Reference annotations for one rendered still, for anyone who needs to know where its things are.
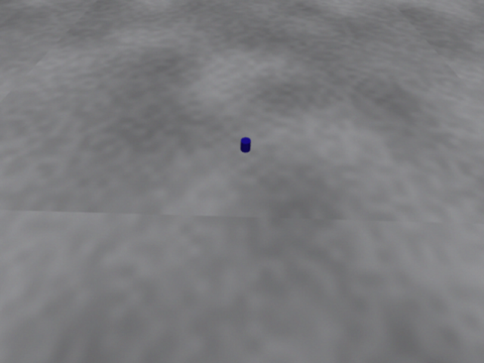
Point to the tin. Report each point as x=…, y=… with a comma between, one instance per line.
x=245, y=145

